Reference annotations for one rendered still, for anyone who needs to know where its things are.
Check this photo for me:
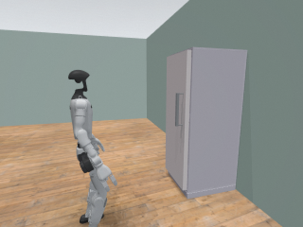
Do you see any fridge door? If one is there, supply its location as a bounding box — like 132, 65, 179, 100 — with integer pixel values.
165, 49, 192, 191

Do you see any robot left hand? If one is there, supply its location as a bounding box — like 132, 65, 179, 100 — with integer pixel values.
91, 138, 105, 154

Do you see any robot right forearm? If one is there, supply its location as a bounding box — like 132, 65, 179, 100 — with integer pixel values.
77, 130, 103, 168

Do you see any robot right hand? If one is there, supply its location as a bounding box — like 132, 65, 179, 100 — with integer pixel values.
96, 164, 117, 192

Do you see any robot left forearm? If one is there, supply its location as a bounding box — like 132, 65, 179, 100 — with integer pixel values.
89, 133, 96, 142

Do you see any right robot upper arm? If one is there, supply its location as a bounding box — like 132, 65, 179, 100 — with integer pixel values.
74, 99, 88, 139

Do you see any humanoid robot torso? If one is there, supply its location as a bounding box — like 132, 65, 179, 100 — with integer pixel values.
69, 96, 93, 162

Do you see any handle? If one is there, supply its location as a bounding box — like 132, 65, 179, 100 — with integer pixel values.
175, 93, 184, 127

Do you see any left robot shin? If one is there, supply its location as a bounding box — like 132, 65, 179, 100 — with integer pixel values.
85, 187, 98, 218

